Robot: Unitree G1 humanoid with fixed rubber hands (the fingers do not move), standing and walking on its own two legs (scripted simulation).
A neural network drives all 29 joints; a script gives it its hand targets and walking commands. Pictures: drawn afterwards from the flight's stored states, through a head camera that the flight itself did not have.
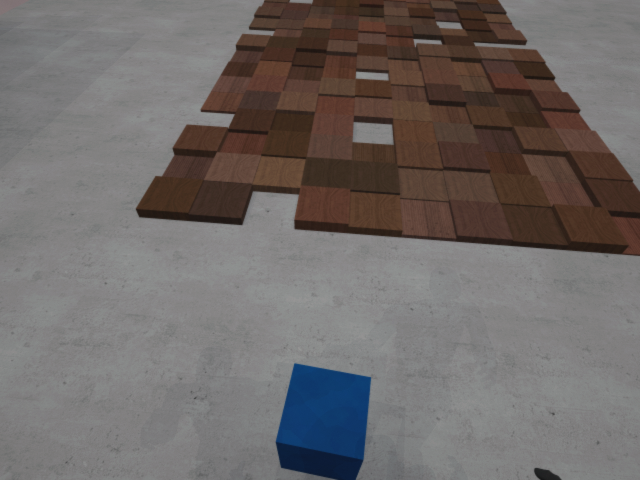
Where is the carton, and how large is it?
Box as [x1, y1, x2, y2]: [276, 363, 370, 479]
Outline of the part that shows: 294,363 276,438 276,445 281,467 336,479 355,479 363,459 370,377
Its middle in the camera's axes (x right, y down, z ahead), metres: +0.01 +0.51 +1.07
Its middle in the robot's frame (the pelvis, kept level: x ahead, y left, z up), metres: +0.41 -0.03 -0.66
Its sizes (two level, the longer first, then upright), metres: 0.210 0.200 0.250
